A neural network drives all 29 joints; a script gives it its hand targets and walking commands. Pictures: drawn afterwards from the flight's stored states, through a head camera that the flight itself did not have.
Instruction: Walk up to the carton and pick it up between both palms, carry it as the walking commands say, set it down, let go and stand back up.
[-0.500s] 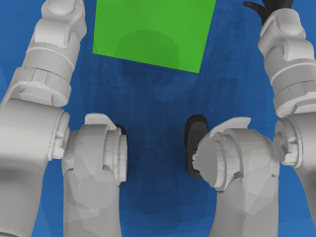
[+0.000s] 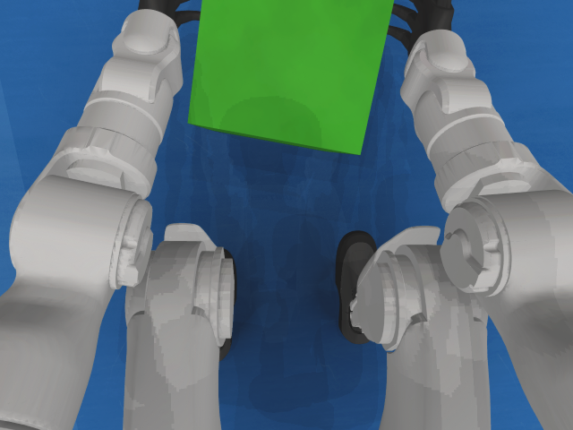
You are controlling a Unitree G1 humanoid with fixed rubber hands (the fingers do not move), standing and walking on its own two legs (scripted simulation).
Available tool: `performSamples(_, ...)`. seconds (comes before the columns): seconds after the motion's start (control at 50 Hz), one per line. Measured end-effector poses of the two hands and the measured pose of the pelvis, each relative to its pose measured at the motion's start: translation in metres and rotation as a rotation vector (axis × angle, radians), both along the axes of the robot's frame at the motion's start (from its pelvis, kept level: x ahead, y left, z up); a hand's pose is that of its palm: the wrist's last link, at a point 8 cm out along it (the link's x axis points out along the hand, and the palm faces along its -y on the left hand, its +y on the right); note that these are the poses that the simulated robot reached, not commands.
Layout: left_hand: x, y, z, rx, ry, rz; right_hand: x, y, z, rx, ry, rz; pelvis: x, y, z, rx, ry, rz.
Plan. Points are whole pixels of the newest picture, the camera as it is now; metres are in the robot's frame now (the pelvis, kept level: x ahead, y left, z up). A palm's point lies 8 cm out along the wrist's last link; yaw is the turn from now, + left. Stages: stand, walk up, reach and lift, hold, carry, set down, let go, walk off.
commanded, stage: reach and lift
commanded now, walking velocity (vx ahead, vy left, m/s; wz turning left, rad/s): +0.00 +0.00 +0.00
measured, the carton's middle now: (289, 38) +0.54 +0.01 -0.25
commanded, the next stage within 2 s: none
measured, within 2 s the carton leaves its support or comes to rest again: leaves its support in 0.54 s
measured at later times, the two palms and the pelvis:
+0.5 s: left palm (174, 21) +0.53 +0.14 -0.18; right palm (439, 37) +0.53 -0.14 -0.16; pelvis +0.01 +0.00 -0.01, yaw +0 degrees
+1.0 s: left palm (185, 1) +0.53 +0.12 -0.13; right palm (478, 24) +0.52 -0.15 -0.10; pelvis -0.03 -0.01 +0.01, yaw +3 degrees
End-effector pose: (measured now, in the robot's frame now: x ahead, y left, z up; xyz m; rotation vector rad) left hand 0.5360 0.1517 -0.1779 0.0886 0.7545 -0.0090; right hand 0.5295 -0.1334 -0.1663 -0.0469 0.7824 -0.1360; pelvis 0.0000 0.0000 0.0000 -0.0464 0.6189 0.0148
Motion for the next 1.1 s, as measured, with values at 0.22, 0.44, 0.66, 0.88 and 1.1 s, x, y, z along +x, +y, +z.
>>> performSamples(0.22, 0.000, -0.011, -0.002, -0.045, 0.024, -0.002, 0.001, -0.011, 0.002, -0.007, 0.026, -0.016, 0.009, -0.003, -0.009, 0.010, 0.013, 0.002)
performSamples(0.44, -0.003, -0.013, 0.000, -0.029, 0.026, -0.011, -0.004, -0.011, 0.006, -0.010, 0.036, -0.039, 0.009, -0.002, -0.011, 0.002, 0.006, -0.002)
performSamples(0.66, -0.003, -0.012, 0.013, 0.002, -0.011, 0.016, 0.003, -0.005, 0.026, -0.003, -0.045, -0.065, -0.001, -0.002, -0.003, -0.001, -0.045, 0.019)
performSamples(0.88, -0.001, -0.024, 0.037, 0.007, -0.048, 0.002, -0.002, -0.018, 0.047, -0.008, -0.090, -0.068, -0.024, -0.008, 0.004, 0.003, -0.171, 0.044)
performSamples(1.1, -0.001, -0.034, 0.064, 0.029, -0.064, 0.054, -0.006, -0.013, 0.073, -0.085, -0.115, -0.195, -0.034, -0.012, 0.016, 0.020, -0.170, 0.041)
